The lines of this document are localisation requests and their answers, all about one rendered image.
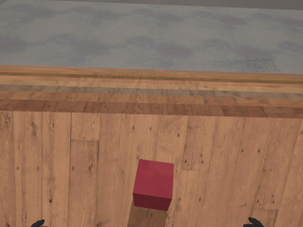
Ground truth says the robot right hand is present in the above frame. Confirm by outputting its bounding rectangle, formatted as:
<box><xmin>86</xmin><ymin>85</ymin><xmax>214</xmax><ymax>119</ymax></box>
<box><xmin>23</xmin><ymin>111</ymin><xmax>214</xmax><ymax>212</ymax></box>
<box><xmin>243</xmin><ymin>217</ymin><xmax>264</xmax><ymax>227</ymax></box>

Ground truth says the carton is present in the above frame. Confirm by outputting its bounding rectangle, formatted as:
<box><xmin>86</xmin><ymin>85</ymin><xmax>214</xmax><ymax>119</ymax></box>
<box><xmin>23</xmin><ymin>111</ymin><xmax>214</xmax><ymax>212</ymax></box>
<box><xmin>133</xmin><ymin>159</ymin><xmax>174</xmax><ymax>211</ymax></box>

